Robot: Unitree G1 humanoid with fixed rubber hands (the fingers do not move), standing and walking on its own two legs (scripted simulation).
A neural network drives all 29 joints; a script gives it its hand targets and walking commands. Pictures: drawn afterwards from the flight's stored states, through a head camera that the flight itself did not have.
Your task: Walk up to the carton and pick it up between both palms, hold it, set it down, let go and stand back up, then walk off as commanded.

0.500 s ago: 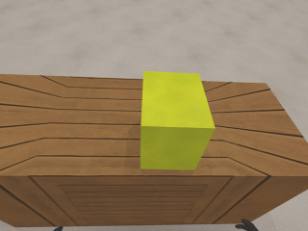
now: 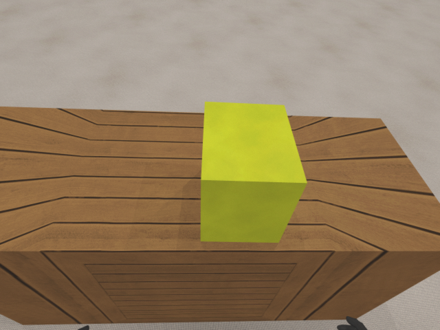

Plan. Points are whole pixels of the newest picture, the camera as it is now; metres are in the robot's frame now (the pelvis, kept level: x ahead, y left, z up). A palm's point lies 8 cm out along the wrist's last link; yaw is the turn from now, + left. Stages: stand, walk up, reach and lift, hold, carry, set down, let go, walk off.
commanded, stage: walk off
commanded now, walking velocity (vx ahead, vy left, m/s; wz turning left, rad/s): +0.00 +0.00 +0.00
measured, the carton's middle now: (242, 173) +0.45 -0.04 +0.00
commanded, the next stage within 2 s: none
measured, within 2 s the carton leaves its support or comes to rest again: neither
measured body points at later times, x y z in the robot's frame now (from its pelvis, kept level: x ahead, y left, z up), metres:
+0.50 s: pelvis -0.07 -0.03 -0.03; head -0.03 -0.04 +0.42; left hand +0.00 +0.27 -0.14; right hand +0.06 -0.33 -0.15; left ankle +0.01 +0.11 -0.74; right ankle -0.05 -0.13 -0.75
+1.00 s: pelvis -0.24 +0.01 -0.04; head -0.20 +0.00 +0.40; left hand -0.15 +0.32 -0.15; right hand -0.11 -0.30 -0.16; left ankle -0.25 +0.11 -0.74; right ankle -0.07 -0.12 -0.73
